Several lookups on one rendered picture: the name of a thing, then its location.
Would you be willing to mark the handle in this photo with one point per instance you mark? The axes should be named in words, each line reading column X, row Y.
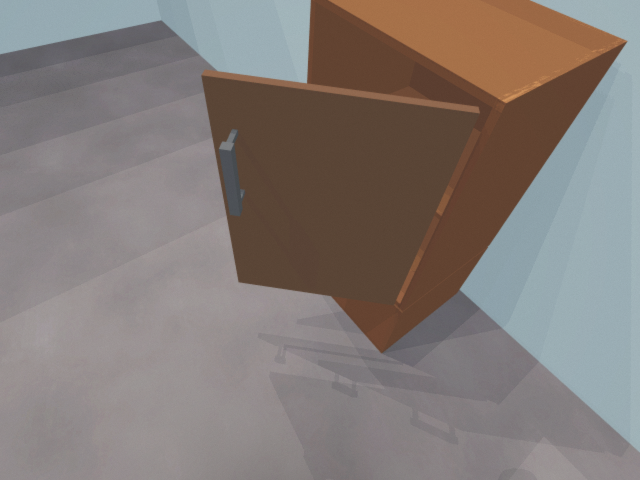
column 234, row 194

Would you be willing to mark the cupboard door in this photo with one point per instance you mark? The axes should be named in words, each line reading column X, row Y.
column 340, row 185

